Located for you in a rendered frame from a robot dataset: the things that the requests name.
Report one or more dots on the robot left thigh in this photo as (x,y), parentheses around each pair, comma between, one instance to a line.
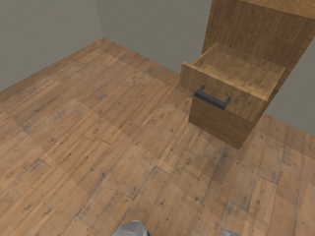
(131,229)

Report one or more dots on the cabinet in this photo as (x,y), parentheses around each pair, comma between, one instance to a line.
(278,31)

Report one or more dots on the drawer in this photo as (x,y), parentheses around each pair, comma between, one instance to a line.
(227,72)

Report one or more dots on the handle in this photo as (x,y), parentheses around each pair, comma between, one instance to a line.
(210,99)

